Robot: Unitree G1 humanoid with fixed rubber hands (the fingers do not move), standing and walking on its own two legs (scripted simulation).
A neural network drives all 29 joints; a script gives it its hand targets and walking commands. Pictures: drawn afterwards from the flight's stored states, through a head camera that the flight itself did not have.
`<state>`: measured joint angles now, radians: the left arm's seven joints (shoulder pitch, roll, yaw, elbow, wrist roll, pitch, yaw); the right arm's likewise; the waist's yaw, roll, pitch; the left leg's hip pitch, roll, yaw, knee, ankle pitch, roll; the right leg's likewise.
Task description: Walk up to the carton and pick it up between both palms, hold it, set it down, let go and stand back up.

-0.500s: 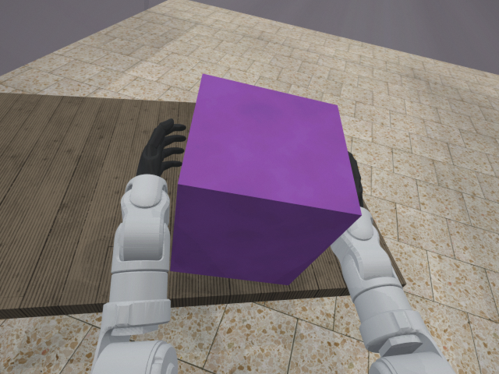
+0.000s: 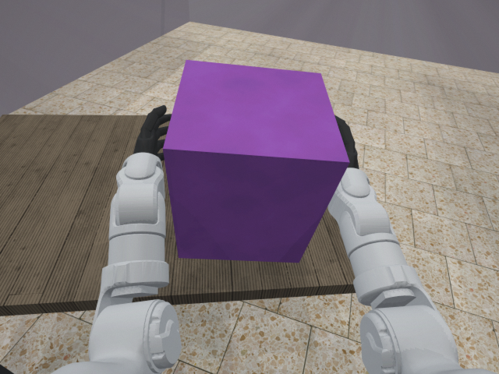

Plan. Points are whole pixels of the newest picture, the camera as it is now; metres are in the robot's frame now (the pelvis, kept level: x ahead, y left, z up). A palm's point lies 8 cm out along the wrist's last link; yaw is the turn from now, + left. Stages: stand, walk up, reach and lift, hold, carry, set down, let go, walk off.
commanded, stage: reach and lift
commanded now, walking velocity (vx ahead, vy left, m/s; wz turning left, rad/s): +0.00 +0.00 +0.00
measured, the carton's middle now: (246, 169) +0.39 +0.01 +0.16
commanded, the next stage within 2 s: hold in 0.62 s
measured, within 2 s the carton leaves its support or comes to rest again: neither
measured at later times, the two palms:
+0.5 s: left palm (155, 157) +0.38 +0.15 +0.19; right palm (346, 171) +0.37 -0.15 +0.17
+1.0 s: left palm (136, 151) +0.37 +0.17 +0.21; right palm (342, 150) +0.36 -0.13 +0.22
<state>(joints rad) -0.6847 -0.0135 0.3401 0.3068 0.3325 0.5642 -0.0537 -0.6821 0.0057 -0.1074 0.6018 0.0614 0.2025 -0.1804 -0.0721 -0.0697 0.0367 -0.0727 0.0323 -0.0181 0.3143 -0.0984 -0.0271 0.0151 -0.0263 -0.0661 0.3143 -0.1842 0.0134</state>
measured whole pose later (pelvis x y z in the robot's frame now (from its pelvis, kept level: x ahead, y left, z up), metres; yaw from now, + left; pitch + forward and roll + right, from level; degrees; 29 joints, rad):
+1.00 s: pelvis +0.01 +0.00 +0.00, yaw +0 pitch -11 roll -1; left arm -0.66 0.01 0.31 0.16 0.34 0.75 -0.08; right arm -0.72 -0.02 -0.03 0.56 0.20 0.34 -0.22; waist -0.09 -0.11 0.03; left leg -0.02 0.04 -0.03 0.34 -0.13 -0.03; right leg 0.09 -0.02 -0.07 0.30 -0.20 0.01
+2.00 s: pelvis +0.01 +0.00 +0.00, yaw +0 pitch -10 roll -1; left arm -0.59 0.00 0.29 0.01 0.32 0.82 -0.06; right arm -0.67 -0.05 0.02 0.42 0.25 0.41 -0.25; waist -0.11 -0.07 0.02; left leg -0.03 0.04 -0.03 0.35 -0.14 -0.04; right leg 0.08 -0.01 -0.06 0.30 -0.21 0.01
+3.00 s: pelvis +0.01 +0.00 +0.00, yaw +0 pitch -10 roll -1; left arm -0.64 -0.01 0.30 0.06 0.34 0.78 -0.06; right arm -0.70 -0.06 0.00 0.45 0.24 0.38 -0.24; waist -0.09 -0.05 0.03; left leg -0.04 0.04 -0.02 0.34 -0.13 -0.03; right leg 0.07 -0.01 -0.05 0.30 -0.19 0.01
